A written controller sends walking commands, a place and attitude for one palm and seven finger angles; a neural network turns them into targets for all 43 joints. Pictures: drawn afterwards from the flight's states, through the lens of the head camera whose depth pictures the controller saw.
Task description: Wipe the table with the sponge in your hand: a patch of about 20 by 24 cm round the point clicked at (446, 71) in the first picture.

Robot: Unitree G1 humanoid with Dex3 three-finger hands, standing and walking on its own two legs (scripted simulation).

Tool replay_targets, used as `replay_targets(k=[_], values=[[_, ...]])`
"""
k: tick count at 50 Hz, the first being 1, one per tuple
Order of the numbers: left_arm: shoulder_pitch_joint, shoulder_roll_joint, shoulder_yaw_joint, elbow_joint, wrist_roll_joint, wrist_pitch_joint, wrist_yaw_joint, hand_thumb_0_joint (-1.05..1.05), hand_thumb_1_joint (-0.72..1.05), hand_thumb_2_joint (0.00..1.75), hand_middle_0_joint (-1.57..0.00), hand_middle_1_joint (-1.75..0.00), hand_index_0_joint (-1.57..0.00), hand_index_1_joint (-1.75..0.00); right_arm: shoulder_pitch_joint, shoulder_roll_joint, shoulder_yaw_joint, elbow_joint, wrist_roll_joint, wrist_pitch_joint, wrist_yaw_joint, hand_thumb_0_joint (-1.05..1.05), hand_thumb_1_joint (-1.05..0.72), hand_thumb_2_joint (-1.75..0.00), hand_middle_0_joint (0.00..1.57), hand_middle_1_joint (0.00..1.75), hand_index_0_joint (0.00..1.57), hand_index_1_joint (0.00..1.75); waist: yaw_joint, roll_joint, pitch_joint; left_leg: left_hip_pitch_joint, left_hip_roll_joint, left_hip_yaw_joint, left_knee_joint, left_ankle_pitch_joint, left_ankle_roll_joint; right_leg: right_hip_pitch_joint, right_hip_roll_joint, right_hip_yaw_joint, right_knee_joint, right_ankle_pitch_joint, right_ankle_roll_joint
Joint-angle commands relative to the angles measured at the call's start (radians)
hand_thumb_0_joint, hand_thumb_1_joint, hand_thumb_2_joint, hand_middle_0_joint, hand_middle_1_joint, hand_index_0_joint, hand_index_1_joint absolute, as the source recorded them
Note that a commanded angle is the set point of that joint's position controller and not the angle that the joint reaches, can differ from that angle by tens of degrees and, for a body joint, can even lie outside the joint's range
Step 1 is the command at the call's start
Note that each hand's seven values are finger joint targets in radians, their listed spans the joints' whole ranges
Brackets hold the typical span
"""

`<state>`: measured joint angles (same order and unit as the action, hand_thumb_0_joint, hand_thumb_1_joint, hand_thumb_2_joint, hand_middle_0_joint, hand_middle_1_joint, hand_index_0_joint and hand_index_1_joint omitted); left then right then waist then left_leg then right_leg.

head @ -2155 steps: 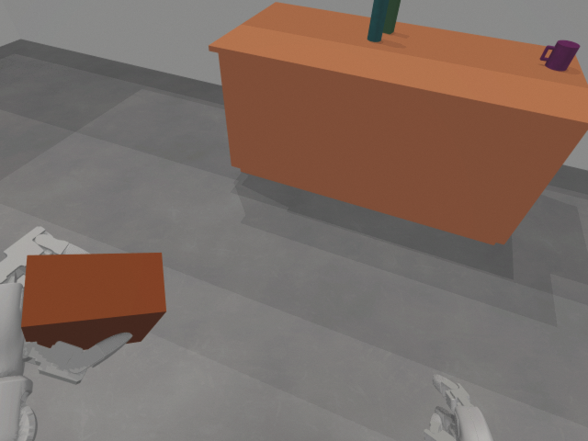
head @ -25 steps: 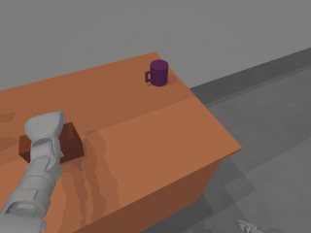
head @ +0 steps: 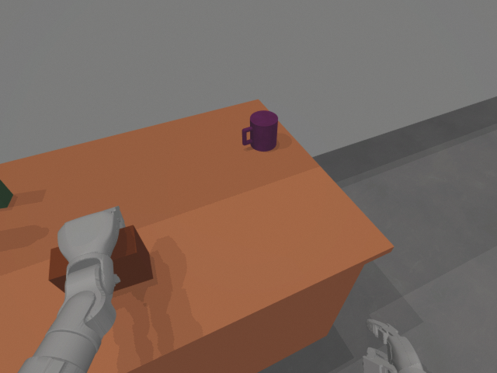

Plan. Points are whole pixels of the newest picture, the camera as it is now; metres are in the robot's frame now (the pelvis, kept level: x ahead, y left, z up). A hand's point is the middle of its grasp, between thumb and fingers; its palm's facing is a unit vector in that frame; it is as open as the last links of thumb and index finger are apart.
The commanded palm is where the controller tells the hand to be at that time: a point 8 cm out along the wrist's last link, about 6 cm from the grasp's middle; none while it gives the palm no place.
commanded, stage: wipe back along the first lane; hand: left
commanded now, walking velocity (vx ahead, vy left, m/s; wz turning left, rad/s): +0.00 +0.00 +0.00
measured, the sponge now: (108, 268) +0.29 +0.30 -0.03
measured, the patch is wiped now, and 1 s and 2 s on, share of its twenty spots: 1.00 1.00 1.00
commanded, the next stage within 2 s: lift the sponge slowly off the table in 1.48 s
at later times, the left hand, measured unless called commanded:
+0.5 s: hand (107, 275) +0.26 +0.27 +0.02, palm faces +0.01 -0.08 -1.00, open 10.1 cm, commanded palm +0.20 +0.24 +0.05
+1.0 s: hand (111, 283) +0.24 +0.26 +0.02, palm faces -0.01 -0.07 -1.00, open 10.0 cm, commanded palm +0.20 +0.23 +0.05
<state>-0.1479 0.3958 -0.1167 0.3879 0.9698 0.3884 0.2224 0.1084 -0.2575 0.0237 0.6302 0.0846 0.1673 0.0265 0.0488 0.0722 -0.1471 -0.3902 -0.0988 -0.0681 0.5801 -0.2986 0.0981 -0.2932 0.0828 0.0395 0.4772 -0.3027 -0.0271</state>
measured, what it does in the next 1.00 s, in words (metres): stands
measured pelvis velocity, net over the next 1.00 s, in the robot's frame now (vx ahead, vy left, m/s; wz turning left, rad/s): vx -0.01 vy -0.02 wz -0.01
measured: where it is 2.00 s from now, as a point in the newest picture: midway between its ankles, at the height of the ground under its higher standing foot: outside the picture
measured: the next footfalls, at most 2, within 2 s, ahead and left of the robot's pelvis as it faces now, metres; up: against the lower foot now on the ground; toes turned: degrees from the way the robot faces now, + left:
none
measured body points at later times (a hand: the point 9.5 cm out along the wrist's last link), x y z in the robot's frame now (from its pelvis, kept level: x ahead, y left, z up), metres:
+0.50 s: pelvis -0.01 +0.00 +0.00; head -0.02 -0.02 +0.45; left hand +0.25 +0.27 +0.08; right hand +0.21 -0.21 -0.08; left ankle -0.01 +0.05 -0.73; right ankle -0.04 -0.12 -0.73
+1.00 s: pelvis -0.01 -0.02 +0.00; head -0.03 -0.04 +0.45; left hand +0.24 +0.25 +0.07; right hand +0.21 -0.23 -0.09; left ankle -0.01 +0.05 -0.73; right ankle -0.04 -0.12 -0.73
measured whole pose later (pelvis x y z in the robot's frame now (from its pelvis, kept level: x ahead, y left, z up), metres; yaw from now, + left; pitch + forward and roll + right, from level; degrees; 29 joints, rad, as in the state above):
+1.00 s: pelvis -0.01 -0.02 +0.00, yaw -1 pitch +4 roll -2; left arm 0.03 0.35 -0.15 0.20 0.97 0.47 0.23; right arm 0.06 -0.25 0.04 0.63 0.09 0.16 0.02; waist 0.07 0.07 -0.13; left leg -0.35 -0.08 -0.06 0.58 -0.30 0.07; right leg -0.27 0.10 0.04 0.51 -0.31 -0.05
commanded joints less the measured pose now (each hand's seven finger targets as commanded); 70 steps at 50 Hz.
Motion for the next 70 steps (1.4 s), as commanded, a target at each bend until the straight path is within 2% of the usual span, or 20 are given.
replay_targets(k=[1,6,18,20,23,25,28,30,33,35,37,40,43,45,48,50,51,55,58,70], values=[[-0.034,0.042,0.013,-0.072,-0.05,0.024,-0.029,0.0,0.1,1.3,-1.2,-1.6,-1.2,-1.6,-0.148,-0.122,-0.044,-0.15,0.0,-0.04,-0.008,0.0,-0.9,-0.9,0.2,0.3,0.2,0.3,-0.002,-0.111,-0.116,0.129,0.081,-0.052,-0.061,0.356,-0.062,0.051,-0.012,-0.028,-0.021,0.352,-0.063],[0.044,0.02,-0.001,-0.118,-0.045,0.039,-0.028,0.0,0.1,1.3,-1.2,-1.6,-1.2,-1.6,-0.17,-0.11,-0.04,-0.157,0.002,-0.047,0.0,0.0,-0.9,-0.9,0.2,0.3,0.2,0.3,0.012,-0.054,-0.113,0.146,0.085,-0.061,-0.064,0.378,-0.072,0.053,-0.01,-0.028,-0.015,0.332,-0.068],[0.154,-0.048,-0.058,-0.213,-0.056,0.071,-0.024,0.0,0.1,1.3,-1.2,-1.6,-1.2,-1.6,-0.221,-0.099,-0.038,-0.172,0.005,-0.053,0.013,0.0,-0.9,-0.9,0.2,0.3,0.2,0.3,0.021,-0.118,-0.08,0.14,0.091,-0.069,-0.082,0.306,-0.066,0.047,-0.003,-0.026,-0.018,0.278,-0.067],[0.142,-0.002,-0.023,-0.222,-0.05,0.078,-0.021,0.0,0.1,1.3,-1.2,-1.6,-1.2,-1.6,-0.236,-0.107,-0.038,-0.163,0.005,-0.051,0.01,0.0,-0.9,-0.9,0.2,0.3,0.2,0.3,0.029,-0.103,-0.07,0.137,0.092,-0.078,-0.089,0.289,-0.068,0.044,-0.002,-0.009,-0.018,0.261,-0.072],[0.136,-0.05,-0.078,-0.227,-0.046,0.094,-0.027,0.0,0.1,1.3,-1.2,-1.6,-1.2,-1.6,-0.24,-0.096,-0.032,-0.171,0.007,-0.052,0.01,0.0,-0.9,-0.9,0.2,0.3,0.2,0.3,0.02,-0.09,-0.053,0.135,0.088,-0.07,-0.091,0.263,-0.063,0.036,-0.002,-0.019,-0.021,0.232,-0.07],[0.158,-0.019,-0.049,-0.244,-0.038,0.09,-0.028,0.0,0.1,1.3,-1.2,-1.6,-1.2,-1.6,-0.247,-0.1,-0.035,-0.168,0.007,-0.053,0.013,0.0,-0.9,-0.9,0.2,0.3,0.2,0.3,0.03,-0.066,-0.06,0.144,0.09,-0.078,-0.087,0.286,-0.066,0.041,0.0,-0.005,-0.013,0.248,-0.078],[0.249,-0.078,-0.109,-0.267,-0.055,0.087,-0.036,0.0,0.1,1.3,-1.2,-1.6,-1.2,-1.6,-0.253,-0.086,-0.031,-0.185,0.009,-0.057,0.024,0.0,-0.9,-0.9,0.2,0.3,0.2,0.3,0.031,-0.097,-0.074,0.146,0.087,-0.068,-0.075,0.301,-0.058,0.062,-0.003,-0.014,-0.01,0.281,-0.071],[0.205,-0.01,-0.044,-0.269,-0.05,0.085,-0.032,0.0,0.1,1.3,-1.2,-1.6,-1.2,-1.6,-0.252,-0.098,-0.033,-0.171,0.005,-0.053,0.015,0.0,-0.9,-0.9,0.2,0.3,0.2,0.3,0.029,-0.108,-0.076,0.135,0.086,-0.069,-0.078,0.289,-0.058,0.066,-0.002,0.011,-0.011,0.296,-0.074],[0.188,-0.057,-0.089,-0.259,-0.041,0.09,-0.031,0.0,0.1,1.3,-1.2,-1.6,-1.2,-1.6,-0.252,-0.091,-0.028,-0.174,0.007,-0.053,0.012,0.0,-0.9,-0.9,0.2,0.3,0.2,0.3,0.018,-0.118,-0.042,0.124,0.084,-0.066,-0.081,0.266,-0.058,0.042,-0.001,0.0,-0.013,0.268,-0.071],[0.166,-0.014,-0.05,-0.261,-0.032,0.092,-0.024,0.0,0.1,1.3,-1.2,-1.6,-1.2,-1.6,-0.261,-0.099,-0.031,-0.166,0.004,-0.053,0.007,0.0,-0.9,-0.9,0.2,0.3,0.2,0.3,0.027,-0.091,-0.042,0.128,0.085,-0.069,-0.085,0.256,-0.059,0.036,-0.001,0.015,-0.015,0.259,-0.076],[0.154,-0.059,-0.095,-0.243,-0.031,0.095,-0.024,0.0,0.1,1.3,-1.2,-1.6,-1.2,-1.6,-0.249,-0.089,-0.03,-0.17,0.006,-0.055,0.006,0.0,-0.9,-0.9,0.2,0.3,0.2,0.3,0.019,-0.107,-0.045,0.129,0.079,-0.063,-0.074,0.258,-0.054,0.035,-0.003,0.001,-0.012,0.268,-0.074],[0.151,-0.02,-0.054,-0.233,-0.03,0.093,-0.023,0.0,0.1,1.3,-1.2,-1.6,-1.2,-1.6,-0.256,-0.098,-0.03,-0.163,0.003,-0.056,-0.001,0.0,-0.9,-0.9,0.2,0.3,0.2,0.3,0.028,-0.097,-0.062,0.12,0.075,-0.061,-0.076,0.246,-0.055,0.047,-0.004,0.023,-0.013,0.273,-0.076],[0.147,-0.041,-0.068,-0.212,-0.037,0.085,-0.025,0.0,0.1,1.3,-1.2,-1.6,-1.2,-1.6,-0.241,-0.094,-0.029,-0.164,0.005,-0.058,-0.006,0.0,-0.9,-0.9,0.2,0.3,0.2,0.3,0.016,-0.12,-0.075,0.115,0.068,-0.049,-0.06,0.26,-0.051,0.058,-0.008,0.022,-0.01,0.32,-0.071],[0.177,0.008,-0.014,-0.213,-0.041,0.076,-0.022,0.0,0.1,1.3,-1.2,-1.6,-1.2,-1.6,-0.241,-0.101,-0.031,-0.157,0.002,-0.061,-0.008,0.0,-0.9,-0.9,0.2,0.3,0.2,0.3,0.031,-0.122,-0.1,0.113,0.066,-0.05,-0.057,0.276,-0.051,0.082,-0.009,0.038,-0.006,0.358,-0.073],[0.191,-0.036,-0.059,-0.223,-0.044,0.071,-0.026,0.0,0.1,1.3,-1.2,-1.6,-1.2,-1.6,-0.24,-0.093,-0.031,-0.166,0.005,-0.062,-0.007,0.0,-0.9,-0.9,0.2,0.3,0.2,0.3,0.018,-0.128,-0.082,0.107,0.064,-0.043,-0.052,0.274,-0.048,0.075,-0.013,0.032,-0.008,0.37,-0.068],[0.192,0.011,-0.014,-0.226,-0.043,0.07,-0.023,0.0,0.1,1.3,-1.2,-1.6,-1.2,-1.6,-0.241,-0.101,-0.033,-0.16,0.005,-0.062,-0.008,0.0,-0.9,-0.9,0.2,0.3,0.2,0.3,0.025,-0.108,-0.077,0.104,0.065,-0.05,-0.056,0.271,-0.049,0.074,-0.013,0.043,-0.009,0.362,-0.072],[0.182,-0.038,-0.065,-0.241,-0.047,0.071,-0.026,0.0,0.1,1.3,-1.2,-1.6,-1.2,-1.6,-0.242,-0.093,-0.032,-0.17,0.004,-0.062,-0.009,0.0,-0.9,-0.9,0.2,0.3,0.2,0.3,0.017,-0.11,-0.072,0.103,0.062,-0.042,-0.056,0.259,-0.045,0.075,-0.015,0.032,-0.013,0.349,-0.066],[0.147,0.016,-0.019,-0.214,-0.041,0.077,-0.03,0.0,0.1,1.3,-1.2,-1.6,-1.2,-1.6,-0.244,-0.106,-0.032,-0.158,0.004,-0.061,-0.019,0.0,-0.9,-0.9,0.2,0.3,0.2,0.3,0.02,-0.106,-0.052,0.094,0.06,-0.043,-0.062,0.233,-0.044,0.066,-0.015,0.049,-0.022,0.336,-0.069],[0.177,-0.017,-0.045,-0.204,-0.047,0.072,-0.035,0.0,0.1,1.3,-1.2,-1.6,-1.2,-1.6,-0.235,-0.096,-0.031,-0.168,0.008,-0.066,-0.019,0.0,-0.9,-0.9,0.2,0.3,0.2,0.3,0.018,-0.12,-0.057,0.092,0.056,-0.039,-0.058,0.231,-0.041,0.073,-0.017,0.042,-0.025,0.332,-0.066],[0.18,0.021,-0.002,-0.209,-0.04,0.053,-0.029,0.0,0.1,1.3,-1.2,-1.6,-1.2,-1.6,-0.236,-0.105,-0.039,-0.164,0.005,-0.071,-0.022,0.0,-0.9,-0.9,0.2,0.3,0.2,0.3,0.025,-0.111,-0.052,0.084,0.058,-0.041,-0.06,0.22,-0.041,0.059,-0.016,0.052,-0.024,0.317,-0.067]])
